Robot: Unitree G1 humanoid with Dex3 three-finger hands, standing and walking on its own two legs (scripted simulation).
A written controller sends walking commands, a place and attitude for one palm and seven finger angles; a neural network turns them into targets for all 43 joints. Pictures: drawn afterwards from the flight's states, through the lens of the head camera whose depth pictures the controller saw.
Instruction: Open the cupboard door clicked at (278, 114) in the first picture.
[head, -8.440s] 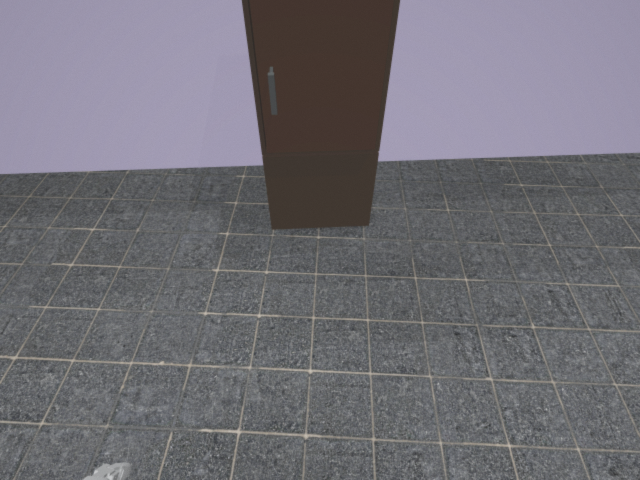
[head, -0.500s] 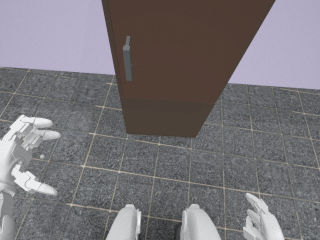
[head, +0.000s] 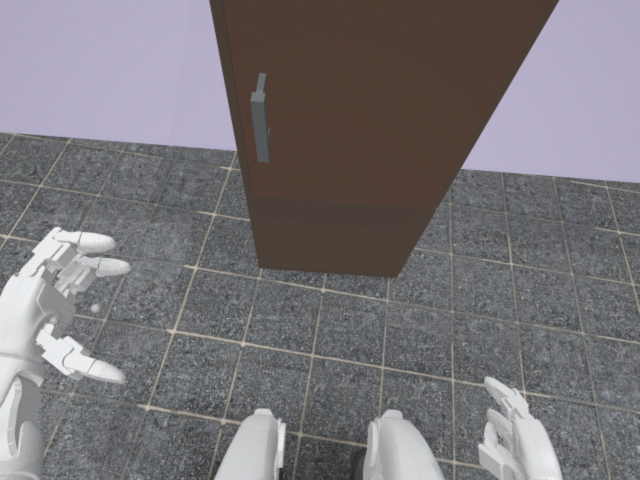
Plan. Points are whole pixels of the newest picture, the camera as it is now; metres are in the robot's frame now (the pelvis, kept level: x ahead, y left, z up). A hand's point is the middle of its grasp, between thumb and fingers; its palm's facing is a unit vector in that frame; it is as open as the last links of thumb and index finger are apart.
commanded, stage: move the hooked fingers beside the handle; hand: left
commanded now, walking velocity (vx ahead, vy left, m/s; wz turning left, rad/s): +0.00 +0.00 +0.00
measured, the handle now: (262, 120) +0.61 +0.13 +0.01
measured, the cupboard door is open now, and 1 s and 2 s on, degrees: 0 0 0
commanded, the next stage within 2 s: none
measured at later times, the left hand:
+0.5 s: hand (152, 239) +0.38 +0.24 +0.02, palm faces -0.02 -1.00 -0.03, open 14.0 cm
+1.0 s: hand (188, 187) +0.47 +0.22 +0.01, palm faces -0.02 -1.00 -0.02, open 14.0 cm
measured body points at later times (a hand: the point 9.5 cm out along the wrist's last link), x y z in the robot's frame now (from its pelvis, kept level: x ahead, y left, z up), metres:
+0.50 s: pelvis +0.00 +0.00 +0.00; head +0.13 +0.02 +0.43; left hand +0.38 +0.29 +0.03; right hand +0.12 -0.27 -0.11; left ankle +0.01 +0.10 -0.62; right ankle +0.04 -0.13 -0.62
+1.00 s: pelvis -0.01 +0.00 -0.02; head +0.16 +0.03 +0.40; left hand +0.47 +0.27 +0.01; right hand +0.05 -0.27 -0.13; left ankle +0.01 +0.10 -0.62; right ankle +0.04 -0.13 -0.62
